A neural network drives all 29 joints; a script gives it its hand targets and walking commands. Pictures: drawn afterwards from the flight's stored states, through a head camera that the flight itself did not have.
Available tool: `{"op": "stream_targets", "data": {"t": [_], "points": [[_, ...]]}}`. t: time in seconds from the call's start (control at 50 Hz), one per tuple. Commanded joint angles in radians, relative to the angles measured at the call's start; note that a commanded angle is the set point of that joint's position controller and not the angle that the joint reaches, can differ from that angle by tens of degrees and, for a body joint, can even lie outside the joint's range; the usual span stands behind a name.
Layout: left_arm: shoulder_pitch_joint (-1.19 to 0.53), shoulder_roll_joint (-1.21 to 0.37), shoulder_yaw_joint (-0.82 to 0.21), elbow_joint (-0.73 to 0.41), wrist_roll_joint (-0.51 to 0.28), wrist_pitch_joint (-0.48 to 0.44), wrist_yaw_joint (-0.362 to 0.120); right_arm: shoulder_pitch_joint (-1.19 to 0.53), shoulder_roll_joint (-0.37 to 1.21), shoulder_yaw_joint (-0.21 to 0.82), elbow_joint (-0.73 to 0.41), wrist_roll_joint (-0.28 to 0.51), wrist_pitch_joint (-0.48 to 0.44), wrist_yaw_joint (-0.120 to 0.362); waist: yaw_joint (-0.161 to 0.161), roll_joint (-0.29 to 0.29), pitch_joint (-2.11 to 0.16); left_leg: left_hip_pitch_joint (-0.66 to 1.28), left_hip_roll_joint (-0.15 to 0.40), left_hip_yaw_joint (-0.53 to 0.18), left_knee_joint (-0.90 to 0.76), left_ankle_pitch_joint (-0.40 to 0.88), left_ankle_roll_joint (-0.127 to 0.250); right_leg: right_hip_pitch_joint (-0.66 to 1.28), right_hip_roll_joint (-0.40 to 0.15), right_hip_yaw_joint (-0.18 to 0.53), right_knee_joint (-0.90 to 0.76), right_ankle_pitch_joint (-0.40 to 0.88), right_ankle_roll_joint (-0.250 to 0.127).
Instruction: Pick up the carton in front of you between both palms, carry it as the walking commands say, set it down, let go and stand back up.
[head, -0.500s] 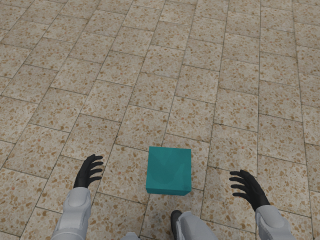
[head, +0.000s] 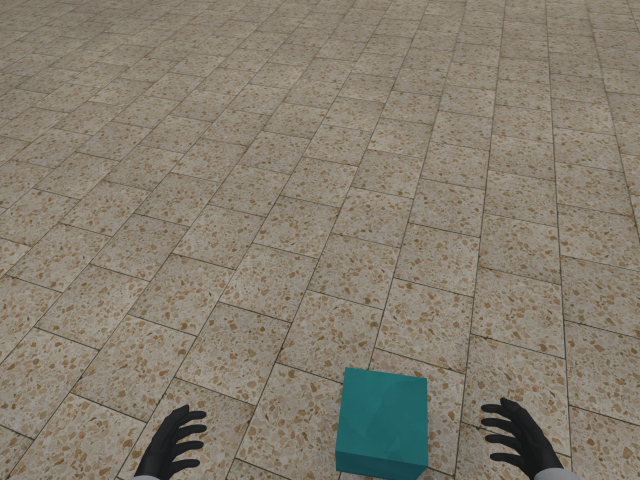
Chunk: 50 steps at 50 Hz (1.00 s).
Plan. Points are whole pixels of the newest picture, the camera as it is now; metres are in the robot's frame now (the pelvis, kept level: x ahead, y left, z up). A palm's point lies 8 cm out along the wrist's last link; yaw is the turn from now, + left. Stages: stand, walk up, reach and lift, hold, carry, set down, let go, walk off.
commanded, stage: let go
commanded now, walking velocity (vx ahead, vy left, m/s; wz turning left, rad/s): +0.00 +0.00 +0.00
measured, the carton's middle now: (379, 426) +0.35 -0.10 -0.65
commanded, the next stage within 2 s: stand in 0.26 s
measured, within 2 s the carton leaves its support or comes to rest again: neither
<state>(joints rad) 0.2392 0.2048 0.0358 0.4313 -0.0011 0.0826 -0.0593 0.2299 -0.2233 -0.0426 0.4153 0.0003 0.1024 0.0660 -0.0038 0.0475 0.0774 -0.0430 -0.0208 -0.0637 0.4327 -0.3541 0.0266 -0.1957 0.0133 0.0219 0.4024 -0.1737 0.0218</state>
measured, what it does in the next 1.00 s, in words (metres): stands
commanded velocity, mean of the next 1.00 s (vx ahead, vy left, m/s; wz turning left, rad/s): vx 0.00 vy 0.00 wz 0.00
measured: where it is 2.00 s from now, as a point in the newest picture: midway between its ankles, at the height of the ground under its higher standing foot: outside the picture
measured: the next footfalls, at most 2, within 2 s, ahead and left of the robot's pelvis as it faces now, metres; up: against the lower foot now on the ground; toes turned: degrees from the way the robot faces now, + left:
none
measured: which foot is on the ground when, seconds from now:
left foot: down 0.00-1.00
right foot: down 0.00-1.00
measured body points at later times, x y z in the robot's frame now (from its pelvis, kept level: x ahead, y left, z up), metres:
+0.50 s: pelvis +0.00 -0.02 -0.01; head +0.01 -0.04 +0.44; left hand +0.15 +0.26 -0.09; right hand +0.14 -0.30 -0.11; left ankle -0.07 +0.10 -0.74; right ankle +0.03 -0.14 -0.74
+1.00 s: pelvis +0.01 -0.04 +0.00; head +0.02 -0.06 +0.44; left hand +0.12 +0.27 -0.10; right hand +0.14 -0.33 -0.12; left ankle -0.07 +0.10 -0.74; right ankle +0.03 -0.14 -0.74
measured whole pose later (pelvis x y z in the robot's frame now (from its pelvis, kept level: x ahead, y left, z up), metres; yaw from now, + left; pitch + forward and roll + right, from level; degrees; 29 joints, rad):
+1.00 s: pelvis +0.01 -0.04 +0.00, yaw +2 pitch -1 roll +0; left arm 0.15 0.33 0.05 0.87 0.03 0.00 0.01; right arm 0.22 -0.37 -0.02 0.78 -0.03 0.00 -0.03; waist 0.01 0.05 0.02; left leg -0.07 0.00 -0.11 0.45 -0.37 -0.03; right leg -0.24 0.03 -0.03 0.50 -0.24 -0.03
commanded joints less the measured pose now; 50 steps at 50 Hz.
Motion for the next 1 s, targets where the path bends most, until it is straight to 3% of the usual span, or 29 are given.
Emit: {"op": "stream_targets", "data": {"t": [0.0, 0.12, 0.24, 0.26, 0.34, 0.58, 0.8, 0.98], "points": [[-0.019, 0.073, 0.023, -0.041, -0.019, -0.031, 0.029, -0.032, -0.133, -0.059, -0.112, -0.029, 0.060, -0.035, -0.017, 0.004, -0.064, -0.280, 0.039, 0.004, -0.094, 0.366, -0.054, 0.291, 0.077, -0.035, 0.083, 0.183, -0.013], [-0.077, 0.079, 0.008, -0.053, -0.024, -0.027, 0.044, -0.030, -0.115, -0.038, -0.101, -0.018, 0.081, -0.045, -0.017, 0.033, -0.055, -0.300, 0.038, -0.002, -0.079, 0.380, -0.063, 0.265, 0.071, -0.027, 0.097, 0.174, -0.012], [-0.038, 0.086, 0.014, -0.023, -0.013, -0.008, 0.039, -0.023, -0.103, -0.033, -0.106, -0.025, 0.101, -0.052, -0.002, 0.002, -0.045, -0.317, 0.020, 0.024, -0.072, 0.311, -0.057, 0.278, 0.058, -0.019, 0.085, 0.181, -0.011], [-0.019, 0.218, 0.068, 0.117, 0.050, -0.029, 0.072, -0.053, -0.202, -0.053, 0.015, -0.035, 0.022, -0.086, 0.031, 0.048, -0.051, -0.312, 0.036, 0.006, -0.019, 0.189, -0.068, 0.109, -0.057, 0.008, 0.101, 0.136, -0.007], [-0.088, 0.224, 0.058, 0.139, 0.062, -0.067, 0.079, -0.042, -0.206, -0.047, 0.065, -0.043, -0.064, -0.092, 0.000, -0.041, -0.085, -0.224, 0.054, -0.040, -0.019, 0.027, -0.031, 0.012, -0.061, 0.047, 0.059, -0.052, -0.029], [-0.096, 0.266, 0.055, 0.272, 0.040, -0.094, 0.076, -0.011, -0.255, -0.028, 0.210, -0.040, -0.105, -0.091, 0.001, -0.059, -0.139, -0.137, 0.073, -0.056, 0.019, 0.277, -0.036, 0.043, -0.094, 0.065, 0.076, 0.185, -0.055], [-0.108, 0.290, 0.054, 0.354, 0.034, -0.094, 0.079, -0.011, -0.276, -0.011, 0.285, -0.036, -0.111, -0.102, 0.008, -0.040, -0.123, -0.134, 0.082, -0.066, -0.012, 0.300, -0.038, 0.088, -0.106, 0.074, 0.055, 0.233, -0.065], [-0.124, 0.294, 0.051, 0.404, 0.028, -0.093, 0.076, -0.017, -0.289, -0.003, 0.332, -0.034, -0.116, -0.105, 0.013, -0.040, -0.102, -0.139, 0.090, -0.076, -0.049, 0.260, -0.032, 0.103, -0.106, 0.077, 0.022, 0.183, -0.064]]}}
